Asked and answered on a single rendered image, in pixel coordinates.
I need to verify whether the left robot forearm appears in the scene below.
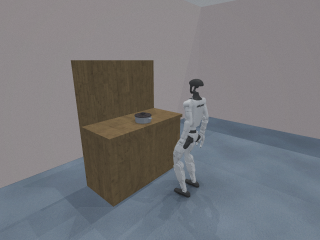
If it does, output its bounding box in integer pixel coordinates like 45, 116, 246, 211
178, 121, 191, 146

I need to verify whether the robot right shin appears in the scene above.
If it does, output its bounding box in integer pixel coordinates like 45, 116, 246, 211
184, 156, 196, 183

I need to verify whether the pot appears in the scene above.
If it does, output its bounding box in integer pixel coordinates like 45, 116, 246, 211
135, 116, 153, 124

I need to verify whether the robot right upper arm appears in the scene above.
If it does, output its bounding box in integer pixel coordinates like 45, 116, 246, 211
201, 97, 209, 121

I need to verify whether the robot left upper arm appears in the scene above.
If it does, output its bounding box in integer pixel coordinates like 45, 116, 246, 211
183, 99, 193, 127

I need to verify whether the left robot hand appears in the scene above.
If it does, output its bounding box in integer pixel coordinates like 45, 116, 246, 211
173, 144, 183, 160

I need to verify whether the lid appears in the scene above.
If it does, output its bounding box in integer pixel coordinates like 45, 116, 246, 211
134, 113, 152, 118

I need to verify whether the table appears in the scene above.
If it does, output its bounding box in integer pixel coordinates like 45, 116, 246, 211
71, 60, 183, 207

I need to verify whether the right robot hand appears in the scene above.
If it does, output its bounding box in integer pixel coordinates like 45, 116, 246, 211
195, 134, 205, 148

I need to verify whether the right robot forearm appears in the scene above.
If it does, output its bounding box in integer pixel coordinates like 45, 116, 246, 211
199, 119, 209, 136

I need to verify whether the robot head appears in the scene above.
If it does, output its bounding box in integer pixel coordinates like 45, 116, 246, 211
189, 79, 204, 101

